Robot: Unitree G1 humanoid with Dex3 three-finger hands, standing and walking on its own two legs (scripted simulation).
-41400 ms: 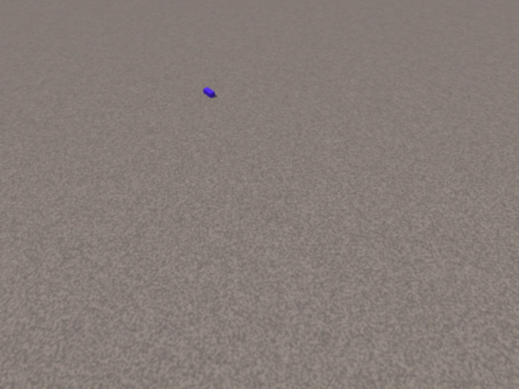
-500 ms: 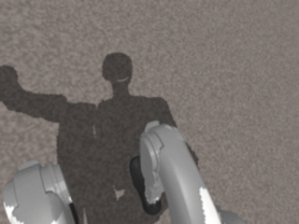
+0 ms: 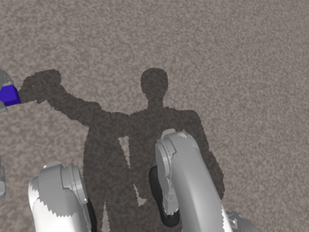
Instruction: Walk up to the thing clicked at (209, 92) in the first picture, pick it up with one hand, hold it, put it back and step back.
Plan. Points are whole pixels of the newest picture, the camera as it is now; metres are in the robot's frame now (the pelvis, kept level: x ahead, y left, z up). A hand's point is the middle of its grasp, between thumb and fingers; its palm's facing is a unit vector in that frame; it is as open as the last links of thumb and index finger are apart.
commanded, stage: lift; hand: left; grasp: from above
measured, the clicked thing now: out of the picture +0.51 +0.30 -0.18
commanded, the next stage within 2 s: hold in 1.66 s
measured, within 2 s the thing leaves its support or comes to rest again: neither
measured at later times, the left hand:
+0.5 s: hand out of the picture +0.43 +0.31 -0.04, palm faces -0.45 -0.09 -0.89, open 6.9 cm
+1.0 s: hand out of the picture +0.36 +0.28 +0.16, palm faces -0.43 -0.12 -0.90, open 6.9 cm
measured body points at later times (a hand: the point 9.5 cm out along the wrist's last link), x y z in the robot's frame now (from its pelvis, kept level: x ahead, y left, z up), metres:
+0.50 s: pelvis -0.01 +0.00 +0.07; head +0.20 +0.06 +0.47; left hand +0.45 +0.31 +0.01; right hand +0.08 -0.27 -0.05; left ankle +0.07 +0.13 -0.30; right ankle +0.11 -0.13 -0.30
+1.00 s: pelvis +0.01 +0.00 +0.24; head +0.13 +0.02 +0.67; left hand +0.38 +0.29 +0.22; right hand +0.15 -0.25 +0.11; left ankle +0.07 +0.13 -0.30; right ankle +0.11 -0.13 -0.30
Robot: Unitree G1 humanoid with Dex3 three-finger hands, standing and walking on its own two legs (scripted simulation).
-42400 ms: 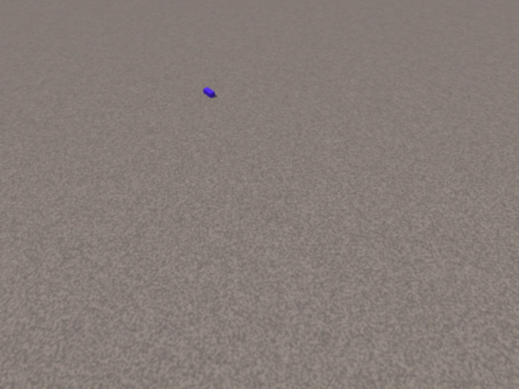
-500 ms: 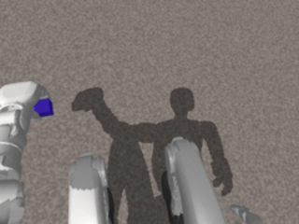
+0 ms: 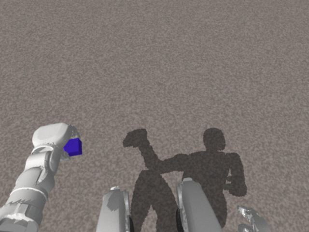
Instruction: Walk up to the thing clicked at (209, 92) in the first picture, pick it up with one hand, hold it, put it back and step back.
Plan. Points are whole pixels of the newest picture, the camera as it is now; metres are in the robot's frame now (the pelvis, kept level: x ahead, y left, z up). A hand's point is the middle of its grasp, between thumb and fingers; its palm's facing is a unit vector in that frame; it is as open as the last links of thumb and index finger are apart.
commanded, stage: lift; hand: left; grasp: from above
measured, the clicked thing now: (64, 149) +0.39 +0.25 -0.11
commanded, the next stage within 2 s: hold in 0.66 s
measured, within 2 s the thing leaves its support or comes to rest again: neither
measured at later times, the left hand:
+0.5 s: hand (46, 131) +0.38 +0.22 +0.05, palm faces -0.45 -0.09 -0.89, open 6.9 cm
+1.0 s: hand (30, 114) +0.38 +0.23 +0.11, palm faces -0.44 -0.07 -0.90, open 7.0 cm
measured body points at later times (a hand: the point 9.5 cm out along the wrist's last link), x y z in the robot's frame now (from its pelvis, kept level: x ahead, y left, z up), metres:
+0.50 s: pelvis +0.05 +0.00 +0.13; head +0.11 +0.00 +0.58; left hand +0.39 +0.23 +0.10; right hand +0.13 -0.27 +0.01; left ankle +0.08 +0.12 -0.54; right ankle +0.09 -0.15 -0.54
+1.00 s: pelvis +0.07 +0.00 +0.18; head +0.10 -0.01 +0.63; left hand +0.40 +0.23 +0.16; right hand +0.17 -0.27 +0.05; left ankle +0.08 +0.12 -0.54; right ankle +0.09 -0.15 -0.54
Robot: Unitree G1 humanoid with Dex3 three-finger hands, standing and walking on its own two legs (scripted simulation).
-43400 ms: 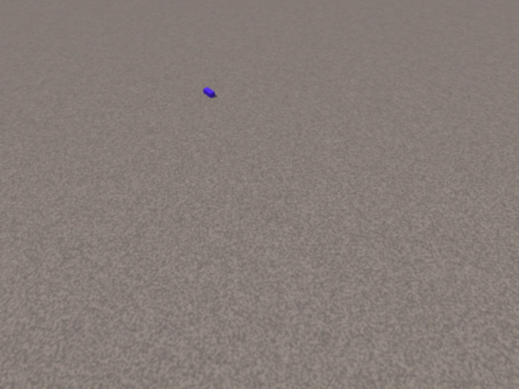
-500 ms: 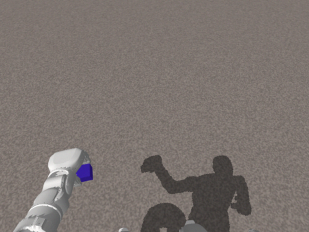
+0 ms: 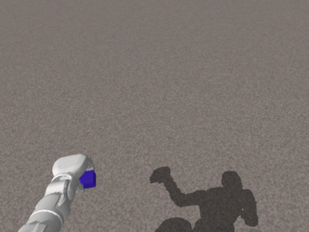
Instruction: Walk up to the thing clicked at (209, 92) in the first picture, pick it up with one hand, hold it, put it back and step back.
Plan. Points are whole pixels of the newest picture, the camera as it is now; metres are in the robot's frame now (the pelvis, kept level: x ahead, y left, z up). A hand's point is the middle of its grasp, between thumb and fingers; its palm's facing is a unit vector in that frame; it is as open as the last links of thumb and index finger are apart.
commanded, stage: hold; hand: left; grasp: from above
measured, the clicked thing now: (79, 181) +0.33 +0.24 -0.10
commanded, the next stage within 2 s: crouch in 1.66 s
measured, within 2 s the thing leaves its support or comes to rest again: neither
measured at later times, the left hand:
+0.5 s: hand (76, 181) +0.30 +0.22 -0.03, palm faces -0.44 -0.06 -0.90, open 7.0 cm
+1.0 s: hand (74, 182) +0.29 +0.21 -0.02, palm faces -0.43 -0.06 -0.90, open 6.9 cm
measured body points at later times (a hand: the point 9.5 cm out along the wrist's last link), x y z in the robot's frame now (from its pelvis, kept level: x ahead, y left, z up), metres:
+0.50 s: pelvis +0.00 -0.01 +0.01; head +0.01 -0.02 +0.46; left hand +0.32 +0.22 +0.02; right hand +0.12 -0.27 -0.11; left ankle +0.00 +0.12 -0.72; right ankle +0.02 -0.15 -0.72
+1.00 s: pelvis -0.01 -0.01 +0.02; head +0.00 -0.03 +0.47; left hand +0.30 +0.21 +0.04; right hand +0.13 -0.26 -0.10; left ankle +0.00 +0.12 -0.72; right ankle +0.02 -0.15 -0.72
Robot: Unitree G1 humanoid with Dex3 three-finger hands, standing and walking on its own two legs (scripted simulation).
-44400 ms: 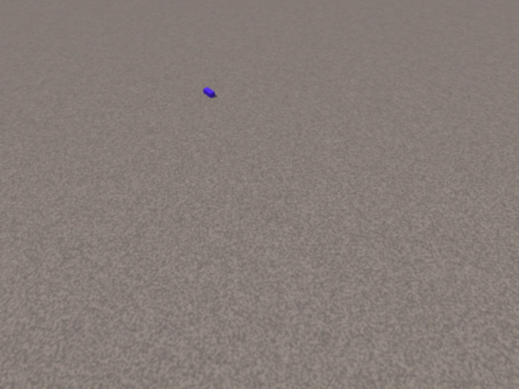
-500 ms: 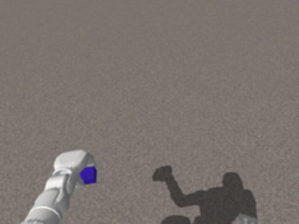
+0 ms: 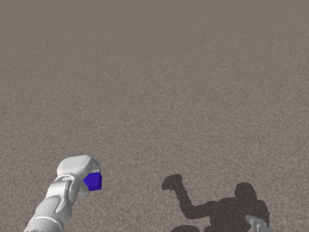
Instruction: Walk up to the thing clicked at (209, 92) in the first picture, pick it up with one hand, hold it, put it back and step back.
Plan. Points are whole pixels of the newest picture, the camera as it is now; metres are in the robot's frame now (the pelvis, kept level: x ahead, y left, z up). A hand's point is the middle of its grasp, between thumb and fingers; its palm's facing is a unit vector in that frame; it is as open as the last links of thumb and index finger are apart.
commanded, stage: hold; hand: left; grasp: from above
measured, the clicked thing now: (84, 182) +0.31 +0.23 -0.07
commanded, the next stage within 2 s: crouch in 0.66 s
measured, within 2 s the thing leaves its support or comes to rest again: neither
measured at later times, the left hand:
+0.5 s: hand (82, 181) +0.30 +0.23 -0.03, palm faces -0.43 -0.06 -0.90, open 7.0 cm
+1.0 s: hand (84, 187) +0.29 +0.22 -0.06, palm faces -0.46 -0.05 -0.89, open 6.9 cm
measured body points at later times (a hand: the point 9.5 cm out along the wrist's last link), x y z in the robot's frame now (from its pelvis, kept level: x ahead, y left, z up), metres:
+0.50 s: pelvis +0.00 +0.00 +0.00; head +0.01 -0.02 +0.45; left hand +0.31 +0.23 +0.02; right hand +0.15 -0.25 -0.11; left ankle +0.01 +0.13 -0.73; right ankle +0.03 -0.14 -0.73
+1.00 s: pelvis +0.00 +0.00 +0.00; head +0.02 -0.02 +0.45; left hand +0.31 +0.22 -0.01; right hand +0.14 -0.25 -0.12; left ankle +0.01 +0.13 -0.73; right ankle +0.03 -0.14 -0.73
